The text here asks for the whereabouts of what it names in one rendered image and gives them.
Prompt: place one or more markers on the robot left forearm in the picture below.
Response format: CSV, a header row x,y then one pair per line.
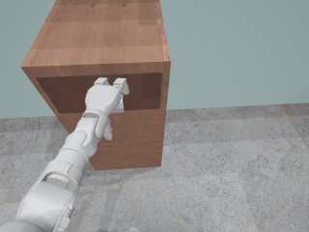
x,y
66,170

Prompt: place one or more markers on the cabinet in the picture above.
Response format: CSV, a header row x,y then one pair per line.
x,y
99,37

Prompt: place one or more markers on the drawer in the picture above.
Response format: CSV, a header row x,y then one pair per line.
x,y
69,92

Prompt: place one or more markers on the handle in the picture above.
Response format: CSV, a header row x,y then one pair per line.
x,y
120,107

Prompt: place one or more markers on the left robot upper arm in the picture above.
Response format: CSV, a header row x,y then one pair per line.
x,y
48,209

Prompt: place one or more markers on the robot left hand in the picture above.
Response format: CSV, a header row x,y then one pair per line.
x,y
104,97

